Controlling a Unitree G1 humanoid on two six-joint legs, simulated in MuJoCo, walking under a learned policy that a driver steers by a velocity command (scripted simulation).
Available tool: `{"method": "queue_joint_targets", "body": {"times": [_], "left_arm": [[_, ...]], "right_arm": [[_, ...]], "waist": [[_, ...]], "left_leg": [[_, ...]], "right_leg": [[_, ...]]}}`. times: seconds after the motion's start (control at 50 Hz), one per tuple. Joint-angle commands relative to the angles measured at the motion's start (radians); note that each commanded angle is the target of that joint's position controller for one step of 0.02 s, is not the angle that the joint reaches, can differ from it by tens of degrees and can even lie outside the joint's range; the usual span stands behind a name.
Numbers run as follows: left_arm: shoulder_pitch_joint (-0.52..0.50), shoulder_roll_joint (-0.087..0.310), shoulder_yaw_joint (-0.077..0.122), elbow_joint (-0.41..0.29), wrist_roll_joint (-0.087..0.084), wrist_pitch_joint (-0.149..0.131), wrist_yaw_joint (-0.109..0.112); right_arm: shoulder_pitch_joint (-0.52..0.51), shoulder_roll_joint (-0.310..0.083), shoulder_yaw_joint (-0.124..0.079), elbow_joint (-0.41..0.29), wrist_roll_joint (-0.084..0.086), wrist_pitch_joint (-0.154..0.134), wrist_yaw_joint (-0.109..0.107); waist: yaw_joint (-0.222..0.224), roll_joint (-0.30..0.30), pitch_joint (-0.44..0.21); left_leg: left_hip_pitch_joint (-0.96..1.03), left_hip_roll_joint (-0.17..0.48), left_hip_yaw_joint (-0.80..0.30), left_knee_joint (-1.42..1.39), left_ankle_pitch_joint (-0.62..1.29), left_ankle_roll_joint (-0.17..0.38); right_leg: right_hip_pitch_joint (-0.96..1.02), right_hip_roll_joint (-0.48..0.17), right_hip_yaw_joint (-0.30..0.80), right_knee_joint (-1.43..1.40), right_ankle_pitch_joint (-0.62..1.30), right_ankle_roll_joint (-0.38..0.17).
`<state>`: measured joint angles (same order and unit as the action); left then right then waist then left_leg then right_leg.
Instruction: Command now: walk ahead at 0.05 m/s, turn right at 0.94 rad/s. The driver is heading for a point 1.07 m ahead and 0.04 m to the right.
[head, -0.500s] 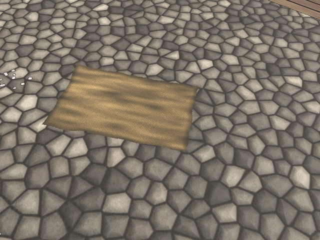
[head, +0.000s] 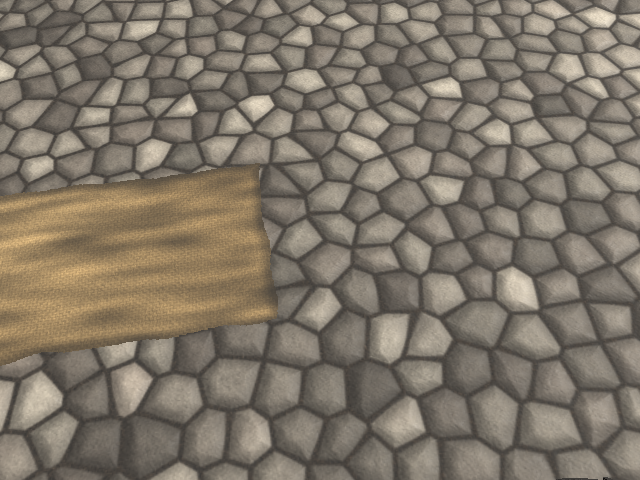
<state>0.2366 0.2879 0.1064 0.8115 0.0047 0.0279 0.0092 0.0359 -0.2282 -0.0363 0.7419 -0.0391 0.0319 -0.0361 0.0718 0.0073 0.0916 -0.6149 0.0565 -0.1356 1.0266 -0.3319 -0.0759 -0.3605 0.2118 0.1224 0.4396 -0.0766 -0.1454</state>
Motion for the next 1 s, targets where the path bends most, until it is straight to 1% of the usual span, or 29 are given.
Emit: {"method": "queue_joint_targets", "body": {"times": [0.02,0.1,0.18,0.22,0.26,0.28,0.3,0.32,0.34,0.36,0.38,0.42,0.52,0.54,0.58,0.6,0.62,0.66,0.7,0.72,0.76,0.78,0.8,0.82,0.84,0.86,0.88,0.92,1.0], "left_arm": [[0.036,0.167,0.043,-0.074,0.000,0.004,0.003],[0.058,0.181,0.049,-0.088,0.007,0.006,-0.002],[0.042,0.198,0.052,-0.109,0.016,0.010,-0.013],[0.014,0.202,0.051,-0.122,0.017,0.013,-0.020],[-0.033,0.194,0.046,-0.138,0.011,0.012,-0.024],[-0.022,0.169,0.037,-0.135,0.002,0.008,-0.021],[0.071,0.101,0.018,-0.131,-0.003,0.003,-0.014],[0.086,0.126,0.023,-0.139,0.005,0.001,-0.006],[0.031,0.217,0.038,-0.139,0.035,-0.001,-0.008],[0.037,0.209,0.037,-0.130,0.037,0.001,-0.016],[0.057,0.187,0.030,-0.113,0.034,0.010,-0.025],[0.082,0.167,0.018,-0.098,0.020,0.023,-0.042],[-0.016,0.137,-0.008,-0.110,0.007,0.037,-0.032],[-0.024,0.129,-0.013,-0.108,0.006,0.039,-0.030],[-0.025,0.123,-0.024,-0.097,0.018,0.035,-0.040],[-0.040,0.128,-0.026,-0.097,0.025,0.030,-0.048],[-0.063,0.128,-0.031,-0.098,0.029,0.023,-0.055],[-0.110,0.105,-0.047,-0.101,0.029,0.001,-0.060],[-0.109,0.085,-0.061,-0.090,0.025,-0.022,-0.059],[-0.085,0.079,-0.064,-0.077,0.020,-0.032,-0.054],[0.062,0.068,-0.068,-0.019,0.018,-0.054,-0.031],[0.181,0.115,-0.056,0.017,0.025,-0.070,-0.017],[0.255,0.164,-0.054,0.008,0.040,-0.082,-0.012],[0.203,0.246,-0.024,0.001,0.026,-0.081,-0.002],[0.165,0.193,-0.031,0.004,0.024,-0.085,-0.005],[0.131,0.154,-0.043,-0.007,0.018,-0.095,-0.013],[0.111,0.141,-0.046,-0.014,0.021,-0.101,-0.018],[0.132,0.125,-0.052,-0.002,0.014,-0.116,-0.016],[0.181,0.109,-0.056,0.034,0.006,-0.139,-0.023]], "right_arm": [[0.029,-0.118,-0.028,-0.061,0.004,0.006,-0.004],[-0.006,-0.134,-0.024,-0.083,0.014,-0.012,-0.007],[-0.002,-0.152,-0.019,-0.098,0.030,-0.032,-0.007],[0.034,-0.163,-0.019,-0.097,0.038,-0.038,-0.010],[0.101,-0.179,-0.024,-0.088,0.041,-0.043,-0.022],[0.129,-0.201,-0.030,-0.080,0.036,-0.047,-0.033],[0.110,-0.272,-0.042,-0.103,0.029,-0.042,-0.041],[0.037,-0.326,-0.043,-0.148,0.015,-0.034,-0.031],[0.069,-0.272,-0.039,-0.122,0.005,-0.029,-0.019],[0.047,-0.220,-0.026,-0.122,0.016,-0.028,-0.009],[0.032,-0.200,-0.022,-0.125,0.020,-0.028,0.001],[0.055,-0.195,-0.017,-0.129,0.018,-0.026,0.002],[0.195,-0.208,-0.026,-0.084,0.022,-0.037,0.009],[0.208,-0.208,-0.026,-0.075,0.022,-0.039,0.010],[0.272,-0.222,-0.035,-0.049,0.012,-0.040,0.023],[0.278,-0.227,-0.038,-0.039,0.009,-0.038,0.030],[0.279,-0.228,-0.041,-0.031,0.008,-0.038,0.036],[0.299,-0.232,-0.049,-0.013,0.008,-0.043,0.043],[0.294,-0.236,-0.056,0.000,0.017,-0.046,0.049],[0.283,-0.235,-0.059,0.003,0.021,-0.044,0.051],[0.231,-0.213,-0.059,-0.003,0.032,-0.039,0.048],[0.177,-0.157,-0.044,-0.034,0.031,-0.048,0.049],[0.158,-0.041,-0.011,-0.069,0.027,-0.060,0.050],[0.075,-0.119,-0.023,-0.128,0.024,-0.072,0.053],[0.035,-0.168,-0.038,-0.127,0.021,-0.075,0.061],[0.066,-0.175,-0.041,-0.106,0.018,-0.079,0.073],[0.108,-0.180,-0.042,-0.082,0.014,-0.078,0.083],[0.097,-0.174,-0.041,-0.079,-0.003,-0.069,0.100],[-0.029,-0.135,-0.023,-0.135,0.000,-0.062,0.109]], "waist": [[-0.017,-0.089,-0.155],[-0.003,-0.116,-0.147],[-0.009,-0.139,-0.148],[-0.028,-0.152,-0.146],[-0.073,-0.155,-0.132],[-0.086,-0.095,-0.140],[-0.035,0.082,-0.190],[-0.030,0.181,-0.171],[-0.042,0.113,-0.139],[-0.021,0.078,-0.115],[-0.016,0.072,-0.102],[-0.024,0.123,-0.112],[-0.088,0.141,-0.114],[-0.092,0.148,-0.118],[-0.119,0.188,-0.151],[-0.122,0.215,-0.124],[-0.124,0.219,-0.092],[-0.128,0.183,-0.051],[-0.110,0.152,-0.034],[-0.092,0.138,-0.022],[-0.001,0.049,-0.007],[0.054,-0.062,-0.048],[0.071,-0.237,-0.122],[0.070,-0.193,0.016],[0.039,-0.093,0.078],[0.010,-0.083,0.050],[-0.017,-0.090,0.018],[-0.028,-0.095,0.017],[-0.026,-0.096,0.082]], "left_leg": [[-0.031,-0.043,0.011,-0.052,0.035,-0.005],[-0.019,-0.079,-0.015,-0.150,0.019,0.021],[0.103,-0.128,-0.019,-0.276,-0.015,0.055],[0.220,-0.149,-0.014,-0.380,-0.018,0.065],[0.404,-0.150,-0.006,-0.587,0.050,0.067],[0.519,-0.087,-0.027,-0.728,0.123,0.079],[0.621,0.134,-0.228,-0.810,-0.009,0.133],[0.572,0.319,-0.470,-0.852,-0.036,0.233],[0.465,0.304,-0.430,-0.822,0.105,0.293],[0.421,0.242,-0.308,-0.781,0.204,0.284],[0.400,0.172,-0.200,-0.753,0.286,0.264],[0.418,0.124,-0.112,-0.722,0.449,0.258],[0.574,0.132,-0.095,-0.683,0.560,0.268],[0.592,0.133,-0.097,-0.681,0.547,0.266],[0.610,0.126,-0.147,-0.777,-0.005,0.263],[0.582,0.136,-0.186,-0.828,-0.195,0.265],[0.551,0.148,-0.205,-0.859,-0.272,0.267],[0.498,0.165,-0.204,-0.881,-0.275,0.271],[0.409,0.155,-0.164,-0.876,-0.232,0.268],[0.356,0.144,-0.141,-0.861,-0.209,0.267],[0.151,0.088,-0.064,-0.733,-0.217,0.231],[-0.064,0.027,0.014,-0.537,-0.209,0.190],[-0.184,-0.055,0.138,-0.165,-0.258,0.162],[-0.385,-0.061,0.130,-0.091,-0.136,0.159],[-0.423,0.007,0.076,-0.022,-0.031,0.152],[-0.399,0.013,0.074,-0.005,0.035,0.138],[-0.353,0.020,0.085,-0.005,0.065,0.121],[-0.310,0.029,0.120,0.008,0.127,0.096],[-0.246,0.031,0.166,-0.129,0.261,0.082]], "right_leg": [[0.180,-0.252,0.407,-0.161,-0.174,-0.008],[0.244,-0.252,0.483,-0.136,-0.143,-0.021],[0.229,-0.246,0.540,-0.095,-0.016,-0.031],[0.179,-0.233,0.568,-0.087,0.019,-0.010],[0.079,-0.186,0.582,-0.082,-0.091,0.049],[0.011,-0.131,0.521,-0.027,-0.282,0.097],[-0.066,-0.036,0.353,0.180,-0.492,0.151],[-0.197,0.060,0.128,0.422,-0.548,0.171],[-0.176,-0.030,0.100,0.555,-0.459,0.182],[-0.149,-0.053,0.093,0.621,-0.397,0.178],[-0.133,-0.051,0.080,0.690,-0.351,0.178],[-0.144,-0.043,0.040,0.797,-0.334,0.188],[-0.198,-0.063,0.038,0.678,-0.350,0.206],[-0.186,-0.068,0.038,0.623,-0.356,0.206],[-0.155,-0.086,0.002,0.516,-0.353,0.184],[-0.144,-0.099,-0.019,0.472,-0.362,0.173],[-0.127,-0.116,-0.045,0.427,-0.371,0.163],[-0.069,-0.147,-0.094,0.315,-0.385,0.138],[0.070,-0.150,-0.129,0.167,-0.403,0.102],[0.152,-0.147,-0.151,0.072,-0.363,0.079],[0.432,-0.141,-0.189,-0.138,-0.177,0.037],[0.654,-0.264,-0.029,-0.172,-0.278,0.013],[0.732,-0.525,0.311,-0.240,-0.583,0.002],[0.576,-0.631,0.555,-0.330,-0.743,-0.118],[0.558,-0.582,0.480,-0.320,-0.709,-0.122],[0.552,-0.516,0.388,-0.312,-0.608,-0.092],[0.536,-0.465,0.301,-0.323,-0.522,-0.065],[0.469,-0.415,0.208,-0.370,-0.417,-0.062],[0.348,-0.369,0.079,-0.439,-0.205,-0.063]]}}
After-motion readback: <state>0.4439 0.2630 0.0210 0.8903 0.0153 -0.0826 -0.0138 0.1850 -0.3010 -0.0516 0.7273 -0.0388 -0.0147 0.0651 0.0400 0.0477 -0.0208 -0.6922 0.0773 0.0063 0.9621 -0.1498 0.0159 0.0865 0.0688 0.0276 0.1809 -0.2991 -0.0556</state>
